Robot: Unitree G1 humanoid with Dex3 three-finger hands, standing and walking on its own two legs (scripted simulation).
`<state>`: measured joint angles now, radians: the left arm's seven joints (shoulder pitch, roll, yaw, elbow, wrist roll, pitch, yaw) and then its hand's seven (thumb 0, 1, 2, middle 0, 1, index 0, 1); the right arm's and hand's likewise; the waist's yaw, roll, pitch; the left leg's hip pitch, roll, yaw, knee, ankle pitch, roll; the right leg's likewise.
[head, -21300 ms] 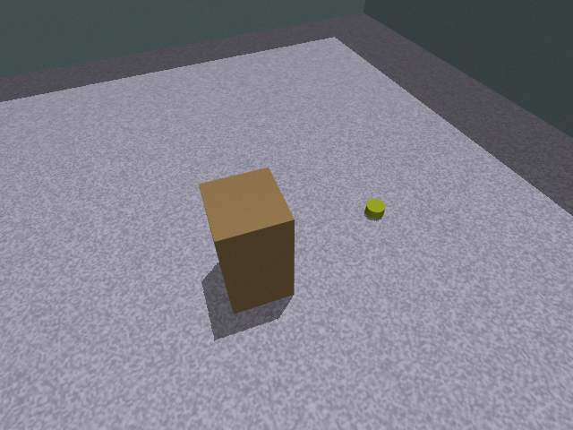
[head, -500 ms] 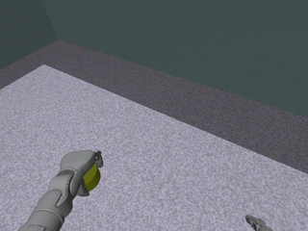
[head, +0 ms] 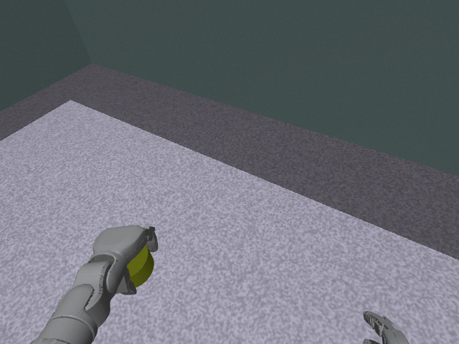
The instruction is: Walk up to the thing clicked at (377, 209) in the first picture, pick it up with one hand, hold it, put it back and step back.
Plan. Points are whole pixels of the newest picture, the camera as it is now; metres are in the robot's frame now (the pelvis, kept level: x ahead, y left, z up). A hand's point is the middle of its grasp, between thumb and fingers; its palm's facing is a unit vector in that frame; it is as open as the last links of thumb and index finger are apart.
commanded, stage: hold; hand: left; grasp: from above
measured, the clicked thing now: (129, 263) +0.31 +0.23 -0.05
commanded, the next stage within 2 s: crouch in 0.44 s
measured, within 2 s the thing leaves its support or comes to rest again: neither
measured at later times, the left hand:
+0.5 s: hand (126, 263) +0.30 +0.23 -0.03, palm faces -0.43 -0.06 -0.90, open 10.3 cm
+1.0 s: hand (135, 280) +0.30 +0.24 -0.13, palm faces -0.44 +0.00 -0.90, open 10.3 cm
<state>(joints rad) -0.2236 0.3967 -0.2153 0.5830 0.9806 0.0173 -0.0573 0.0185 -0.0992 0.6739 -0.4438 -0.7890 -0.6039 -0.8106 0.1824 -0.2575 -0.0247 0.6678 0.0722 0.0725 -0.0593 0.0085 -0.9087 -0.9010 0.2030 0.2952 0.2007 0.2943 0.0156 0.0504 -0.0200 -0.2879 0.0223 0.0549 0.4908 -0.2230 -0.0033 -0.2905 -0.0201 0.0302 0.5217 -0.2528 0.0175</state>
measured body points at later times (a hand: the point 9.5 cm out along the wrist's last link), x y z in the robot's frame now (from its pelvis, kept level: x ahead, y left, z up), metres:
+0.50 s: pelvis +0.01 +0.00 +0.00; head +0.02 -0.02 +0.45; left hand +0.31 +0.23 +0.02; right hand +0.16 -0.25 -0.12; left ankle +0.02 +0.12 -0.74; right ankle +0.01 -0.13 -0.74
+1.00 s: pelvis -0.01 +0.00 -0.04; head +0.06 +0.00 +0.40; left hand +0.32 +0.24 -0.08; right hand +0.12 -0.27 -0.16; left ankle +0.02 +0.12 -0.74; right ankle +0.01 -0.13 -0.74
